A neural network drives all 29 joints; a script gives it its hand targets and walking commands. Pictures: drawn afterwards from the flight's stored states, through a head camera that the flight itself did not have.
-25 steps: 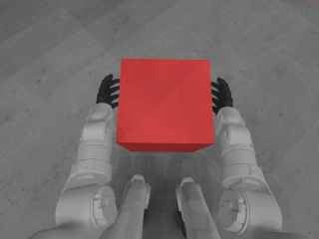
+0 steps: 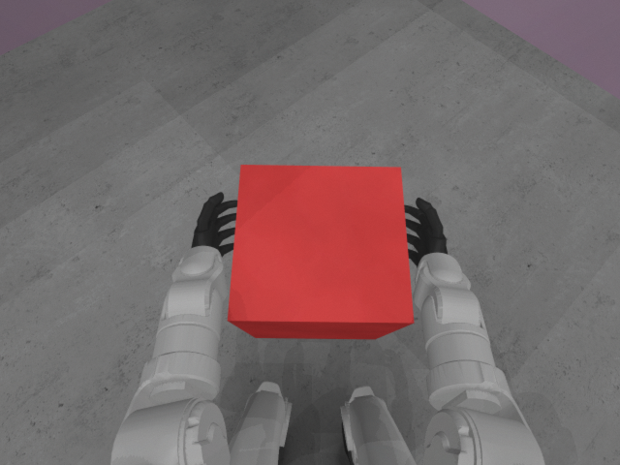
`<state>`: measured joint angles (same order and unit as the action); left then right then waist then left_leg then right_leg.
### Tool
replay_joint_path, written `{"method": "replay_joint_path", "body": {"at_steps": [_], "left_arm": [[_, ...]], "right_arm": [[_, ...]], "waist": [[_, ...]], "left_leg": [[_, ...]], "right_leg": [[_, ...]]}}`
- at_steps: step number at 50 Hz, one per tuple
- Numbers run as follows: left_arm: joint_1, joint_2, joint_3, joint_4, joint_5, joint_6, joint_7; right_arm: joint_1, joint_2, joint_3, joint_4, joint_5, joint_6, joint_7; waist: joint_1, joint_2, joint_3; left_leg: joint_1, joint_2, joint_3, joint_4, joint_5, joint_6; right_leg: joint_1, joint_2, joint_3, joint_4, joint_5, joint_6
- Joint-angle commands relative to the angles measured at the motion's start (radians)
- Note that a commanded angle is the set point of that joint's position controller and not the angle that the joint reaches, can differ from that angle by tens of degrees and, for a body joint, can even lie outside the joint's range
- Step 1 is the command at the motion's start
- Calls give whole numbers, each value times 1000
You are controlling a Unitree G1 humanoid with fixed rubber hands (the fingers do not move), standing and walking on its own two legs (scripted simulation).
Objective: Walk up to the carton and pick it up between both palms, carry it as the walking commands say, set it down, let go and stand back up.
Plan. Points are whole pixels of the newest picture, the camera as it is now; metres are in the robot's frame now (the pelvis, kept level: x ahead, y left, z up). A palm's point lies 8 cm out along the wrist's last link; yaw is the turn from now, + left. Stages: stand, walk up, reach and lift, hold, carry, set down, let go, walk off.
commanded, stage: reach and lift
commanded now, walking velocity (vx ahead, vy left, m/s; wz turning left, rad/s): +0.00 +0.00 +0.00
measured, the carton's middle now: (317, 264) +0.40 +0.01 -0.11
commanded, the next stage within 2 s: none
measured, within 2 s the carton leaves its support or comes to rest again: neither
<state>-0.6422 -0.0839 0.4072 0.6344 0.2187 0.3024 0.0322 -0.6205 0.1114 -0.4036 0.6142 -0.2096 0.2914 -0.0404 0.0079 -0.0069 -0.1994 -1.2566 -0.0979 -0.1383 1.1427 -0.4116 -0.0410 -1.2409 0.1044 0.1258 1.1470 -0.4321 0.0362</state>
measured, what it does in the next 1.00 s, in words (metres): rises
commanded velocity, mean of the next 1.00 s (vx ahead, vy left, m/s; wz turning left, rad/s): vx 0.00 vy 0.00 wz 0.00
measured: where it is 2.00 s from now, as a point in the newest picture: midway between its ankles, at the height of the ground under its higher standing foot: outside the picture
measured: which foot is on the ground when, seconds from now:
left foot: down 0.00-1.00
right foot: down 0.00-1.00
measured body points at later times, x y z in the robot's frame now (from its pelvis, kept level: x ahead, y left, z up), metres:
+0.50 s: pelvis +0.02 +0.00 +0.06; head +0.13 +0.01 +0.50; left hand +0.38 +0.16 +0.02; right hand +0.38 -0.14 +0.02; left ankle +0.06 +0.13 -0.63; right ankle +0.05 -0.13 -0.63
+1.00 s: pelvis +0.03 +0.00 +0.10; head +0.07 +0.00 +0.55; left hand +0.36 +0.16 +0.09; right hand +0.36 -0.15 +0.09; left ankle +0.06 +0.13 -0.63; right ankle +0.05 -0.13 -0.63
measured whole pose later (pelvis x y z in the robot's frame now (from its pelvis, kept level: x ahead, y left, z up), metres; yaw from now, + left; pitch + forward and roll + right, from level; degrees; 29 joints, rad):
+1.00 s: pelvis +0.03 +0.00 +0.10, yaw +0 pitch +8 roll +0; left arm -0.36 -0.16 0.34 0.45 0.28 0.45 0.00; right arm -0.36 0.17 -0.34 0.45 -0.27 0.44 0.00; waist 0.01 -0.01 -0.08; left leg -0.45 -0.06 -0.15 0.53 -0.22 -0.02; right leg -0.44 0.06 0.15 0.54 -0.24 0.02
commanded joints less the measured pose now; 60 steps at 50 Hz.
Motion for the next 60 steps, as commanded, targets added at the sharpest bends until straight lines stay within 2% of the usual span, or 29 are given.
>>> {"method": "replay_joint_path", "body": {"at_steps": [1,33,49,60], "left_arm": [[-519,-1035,-552,38,-115,-12,-234],[-295,-1046,-610,-64,-89,45,-265],[-202,-1028,-645,-141,-107,139,-270],[-182,-1023,-690,-224,-147,239,-275]], "right_arm": [[-545,1021,564,33,108,-11,225],[-325,1017,599,-43,70,48,269],[-236,1013,643,-121,99,138,266],[-201,1023,682,-203,134,240,268]], "waist": [[3,8,-670],[2,7,-427],[1,9,-271],[-7,7,-161]], "left_leg": [[471,-49,112,-147,298,14],[859,-10,82,-513,412,18],[1030,-2,72,-665,425,19],[1129,1,66,-739,389,22]], "right_leg": [[393,45,-104,-163,290,-2],[770,6,-65,-516,396,-20],[993,-8,-49,-675,428,-20],[1098,-10,-55,-744,406,-21]]}}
